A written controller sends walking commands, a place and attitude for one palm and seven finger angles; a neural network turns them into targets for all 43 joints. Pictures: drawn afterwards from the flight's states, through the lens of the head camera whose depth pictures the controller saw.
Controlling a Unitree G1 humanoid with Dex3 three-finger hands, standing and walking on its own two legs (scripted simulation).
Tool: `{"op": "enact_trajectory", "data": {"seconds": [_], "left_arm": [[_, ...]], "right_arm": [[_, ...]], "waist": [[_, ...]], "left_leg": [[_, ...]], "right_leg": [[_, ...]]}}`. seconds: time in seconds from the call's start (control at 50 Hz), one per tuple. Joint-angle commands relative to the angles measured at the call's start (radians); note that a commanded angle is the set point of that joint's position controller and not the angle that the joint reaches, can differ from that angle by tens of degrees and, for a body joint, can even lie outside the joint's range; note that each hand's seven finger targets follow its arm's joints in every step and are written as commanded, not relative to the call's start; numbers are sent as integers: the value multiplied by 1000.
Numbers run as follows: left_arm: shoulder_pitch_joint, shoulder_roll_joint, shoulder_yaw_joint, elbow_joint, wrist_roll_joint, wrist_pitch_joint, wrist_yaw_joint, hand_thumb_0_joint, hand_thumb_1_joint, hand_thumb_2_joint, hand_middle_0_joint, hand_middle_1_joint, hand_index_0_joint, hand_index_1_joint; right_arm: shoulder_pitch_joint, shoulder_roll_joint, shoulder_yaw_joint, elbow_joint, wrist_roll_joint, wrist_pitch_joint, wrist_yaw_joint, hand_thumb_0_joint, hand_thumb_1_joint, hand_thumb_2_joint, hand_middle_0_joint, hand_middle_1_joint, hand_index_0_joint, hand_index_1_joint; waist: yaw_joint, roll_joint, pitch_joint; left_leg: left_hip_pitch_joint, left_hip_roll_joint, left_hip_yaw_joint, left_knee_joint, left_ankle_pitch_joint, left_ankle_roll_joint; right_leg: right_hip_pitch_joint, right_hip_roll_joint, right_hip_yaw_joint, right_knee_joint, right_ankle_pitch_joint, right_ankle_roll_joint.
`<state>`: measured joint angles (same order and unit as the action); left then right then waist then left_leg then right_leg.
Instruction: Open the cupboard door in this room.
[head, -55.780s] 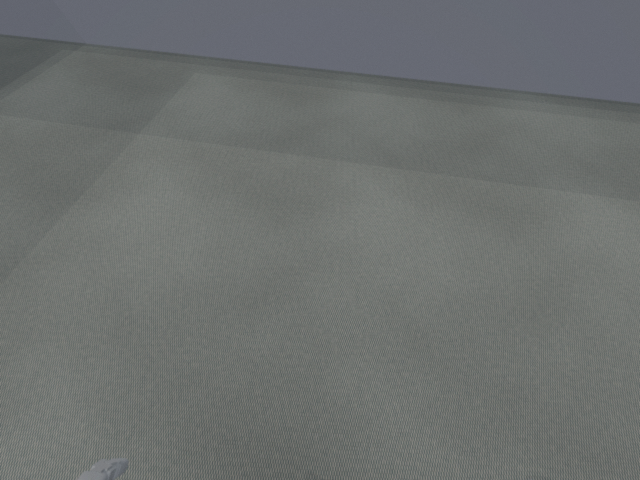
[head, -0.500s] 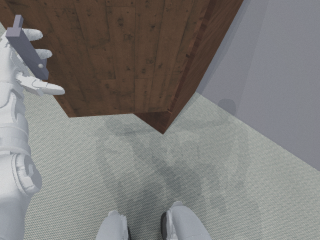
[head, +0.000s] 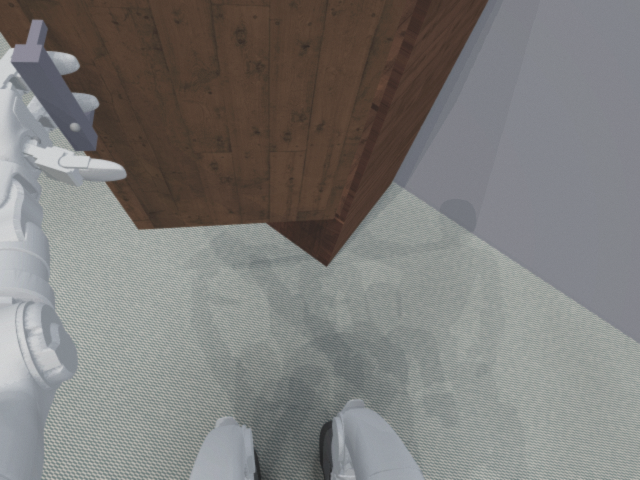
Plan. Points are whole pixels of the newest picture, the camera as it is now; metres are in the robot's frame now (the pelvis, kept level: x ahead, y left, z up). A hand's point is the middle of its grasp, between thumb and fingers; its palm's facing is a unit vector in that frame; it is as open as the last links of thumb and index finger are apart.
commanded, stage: close the thumb around the handle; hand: left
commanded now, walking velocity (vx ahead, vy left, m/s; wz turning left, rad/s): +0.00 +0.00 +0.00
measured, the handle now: (63, 90) +0.57 +0.26 +0.06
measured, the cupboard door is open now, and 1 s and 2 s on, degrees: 43 49 84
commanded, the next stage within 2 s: pull the door open along its arc in 0.56 s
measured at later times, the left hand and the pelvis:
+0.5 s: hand (76, 125) +0.52 +0.24 +0.07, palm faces +0.02 -1.00 +0.00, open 5.9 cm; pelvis +0.00 +0.01 +0.00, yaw +0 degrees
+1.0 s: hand (79, 159) +0.47 +0.23 +0.07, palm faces +0.03 -1.00 +0.00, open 6.0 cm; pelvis +0.01 +0.01 +0.01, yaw -1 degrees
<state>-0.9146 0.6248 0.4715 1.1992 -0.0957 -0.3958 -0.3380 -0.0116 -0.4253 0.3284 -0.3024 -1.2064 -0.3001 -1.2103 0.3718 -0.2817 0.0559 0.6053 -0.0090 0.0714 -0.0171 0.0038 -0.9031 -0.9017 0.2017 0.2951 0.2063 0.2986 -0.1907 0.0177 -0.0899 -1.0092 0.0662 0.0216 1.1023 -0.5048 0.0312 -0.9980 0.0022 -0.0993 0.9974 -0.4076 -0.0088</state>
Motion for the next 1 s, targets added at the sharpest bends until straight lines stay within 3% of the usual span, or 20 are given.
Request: {"op": "enact_trajectory", "data": {"seconds": [0.0,0.04,0.18,0.22,0.24,0.28,0.3,0.34,0.36,0.42,0.44,0.48,0.56,0.6,0.64,0.68,0.72,0.82,0.92,0.98], "left_arm": [[-420,291,24,-216,-21,-71,-6,0,-52,492,-332,-1248,-332,-1248],[-407,306,38,-216,-23,-70,-10,0,60,540,-340,-1260,-340,-1260],[-423,279,15,-195,-24,-50,-8,0,452,708,-368,-1302,-368,-1302],[-451,313,40,-255,-20,-72,-2,0,564,756,-376,-1314,-376,-1314],[-444,284,25,-260,-24,-75,-4,0,620,780,-380,-1320,-380,-1320],[-389,295,45,-225,-27,-70,-5,0,732,828,-388,-1332,-388,-1332],[-382,286,39,-228,-29,-70,-7,0,788,852,-392,-1338,-392,-1338],[-395,226,-12,-224,-24,-56,-8,0,900,900,-400,-1350,-400,-1350],[-406,230,-8,-226,-24,-54,-2,0,900,900,-400,-1350,-400,-1350],[-404,266,29,-249,-26,-63,15,0,900,900,-400,-1350,-400,-1350],[-405,238,12,-241,-26,-62,17,0,900,900,-400,-1350,-400,-1350],[-380,281,49,-223,-23,-62,28,0,900,900,-400,-1350,-400,-1350],[-389,244,15,-223,-15,-70,28,0,900,900,-400,-1350,-400,-1350],[-397,258,20,-218,-15,-73,26,0,900,900,-400,-1350,-400,-1350],[-406,267,21,-221,-9,-73,24,0,900,900,-400,-1350,-400,-1350],[-348,238,16,-211,-19,-67,22,0,900,900,-400,-1350,-400,-1350],[-316,240,28,-264,-29,-75,18,0,900,900,-400,-1350,-400,-1350],[-145,199,26,-345,-59,-65,6,0,900,900,-400,-1350,-400,-1350],[86,130,17,-522,-106,-61,13,0,900,900,-400,-1350,-400,-1350],[269,54,-5,-613,-139,-54,19,0,900,900,-400,-1350,-400,-1350]], "right_arm": [[194,-189,-66,-34,-7,-9,-12,0,-900,-900,200,300,200,300],[195,-190,-66,-32,-5,-9,-11,0,-900,-900,200,300,200,300],[197,-192,-64,-31,-5,-9,-11,0,-900,-900,200,300,200,300],[207,-195,-70,-26,-10,-11,-13,0,-900,-900,200,300,200,300],[206,-190,-71,-27,-11,-14,-9,0,-900,-900,200,300,200,300],[208,-192,-71,-23,-10,-10,-8,0,-900,-900,200,300,200,300],[211,-192,-69,-27,-11,-7,-8,0,-900,-900,200,300,200,300],[207,-188,-71,-23,-8,-3,-4,0,-900,-900,200,300,200,300],[207,-191,-72,-20,-10,-1,-5,0,-900,-900,200,300,200,300],[213,-192,-74,-25,-11,0,-4,0,-900,-900,200,300,200,300],[210,-186,-73,-24,-12,-1,-3,0,-900,-900,200,300,200,300],[208,-192,-73,-27,-12,1,-3,0,-900,-900,200,300,200,300],[205,-185,-70,-31,-12,1,-1,0,-900,-900,200,300,200,300],[205,-189,-68,-34,-12,1,-4,0,-900,-900,200,300,200,300],[201,-188,-69,-31,-11,1,-5,0,-900,-900,200,300,200,300],[201,-186,-71,-39,-11,0,-3,0,-900,-900,200,300,200,300],[199,-185,-74,-48,-10,2,-1,0,-900,-900,200,300,200,300],[179,-178,-84,-76,2,9,7,0,-900,-900,200,300,200,300],[139,-161,-95,-118,16,4,19,0,-900,-900,200,300,200,300],[100,-150,-103,-145,26,-5,26,0,-900,-900,200,300,200,300]], "waist": [[-2,163,-506],[11,186,-521],[-6,166,-476],[1,193,-558],[0,214,-575],[7,175,-538],[11,191,-534],[-2,205,-500],[-3,192,-483],[6,174,-539],[0,179,-516],[11,139,-495],[6,175,-482],[0,153,-481],[5,185,-494],[14,149,-494],[33,180,-544],[69,149,-560],[119,144,-554],[139,83,-497]], "left_leg": [[336,-33,-72,-117,418,0],[353,-31,-73,-118,435,-6],[332,-30,-77,-125,393,-4],[405,-25,-90,-118,466,-10],[416,-26,-86,-110,480,-12],[396,-23,-85,-115,493,-13],[411,-22,-90,-117,522,-15],[434,-17,-97,-124,513,-21],[433,-16,-101,-130,499,-22],[438,-19,-101,-124,524,-20],[428,-21,-97,-125,517,-20],[386,-23,-92,-131,478,-16],[406,-23,-90,-130,495,-20],[386,-24,-93,-127,480,-14],[395,-24,-91,-126,477,-19],[389,-25,-87,-131,471,-17],[428,-24,-85,-130,538,-21],[443,-25,-69,-150,581,-20],[464,-28,-51,-187,648,-21],[412,-36,-24,-214,596,-12]], "right_leg": [[248,48,64,-84,295,-11],[249,48,62,-82,301,-11],[213,49,57,-91,256,-7],[208,49,52,-77,287,-10],[203,49,53,-76,295,-9],[221,51,49,-78,311,-10],[210,52,42,-72,315,-15],[155,52,35,-81,277,-11],[152,52,32,-87,264,-11],[186,53,37,-79,292,-11],[185,53,37,-83,295,-9],[211,52,38,-85,284,-9],[189,53,38,-83,286,-11],[196,53,41,-80,283,-13],[191,50,43,-78,280,-11],[209,51,41,-83,282,-11],[229,50,41,-76,321,-11],[293,54,41,-90,365,-11],[386,53,41,-109,431,-13],[453,49,48,-128,452,-10]]}}
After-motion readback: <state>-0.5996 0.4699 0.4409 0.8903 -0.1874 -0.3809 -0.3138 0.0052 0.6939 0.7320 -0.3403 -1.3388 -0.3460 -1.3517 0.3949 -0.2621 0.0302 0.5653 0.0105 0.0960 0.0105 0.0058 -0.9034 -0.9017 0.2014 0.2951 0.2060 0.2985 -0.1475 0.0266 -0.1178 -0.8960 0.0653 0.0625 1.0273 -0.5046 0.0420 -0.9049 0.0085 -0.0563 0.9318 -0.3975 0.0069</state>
